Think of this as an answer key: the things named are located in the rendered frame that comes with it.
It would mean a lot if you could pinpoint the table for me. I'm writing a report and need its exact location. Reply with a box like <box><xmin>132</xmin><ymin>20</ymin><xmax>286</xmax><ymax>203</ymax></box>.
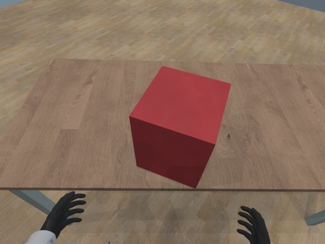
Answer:
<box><xmin>0</xmin><ymin>58</ymin><xmax>325</xmax><ymax>226</ymax></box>

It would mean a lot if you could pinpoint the left robot hand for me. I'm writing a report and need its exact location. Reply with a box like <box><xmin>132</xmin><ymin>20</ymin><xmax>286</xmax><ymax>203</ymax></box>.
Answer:
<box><xmin>40</xmin><ymin>191</ymin><xmax>86</xmax><ymax>239</ymax></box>

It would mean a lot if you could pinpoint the robot left forearm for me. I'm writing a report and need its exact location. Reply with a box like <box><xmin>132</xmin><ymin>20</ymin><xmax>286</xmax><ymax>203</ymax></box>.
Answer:
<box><xmin>25</xmin><ymin>230</ymin><xmax>56</xmax><ymax>244</ymax></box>

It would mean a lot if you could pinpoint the carton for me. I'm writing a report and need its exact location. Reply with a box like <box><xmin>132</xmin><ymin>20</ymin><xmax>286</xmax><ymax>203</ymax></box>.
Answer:
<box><xmin>129</xmin><ymin>66</ymin><xmax>231</xmax><ymax>189</ymax></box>

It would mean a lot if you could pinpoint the right robot hand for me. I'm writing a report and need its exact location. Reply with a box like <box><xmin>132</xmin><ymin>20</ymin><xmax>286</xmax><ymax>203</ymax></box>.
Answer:
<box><xmin>237</xmin><ymin>206</ymin><xmax>271</xmax><ymax>244</ymax></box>

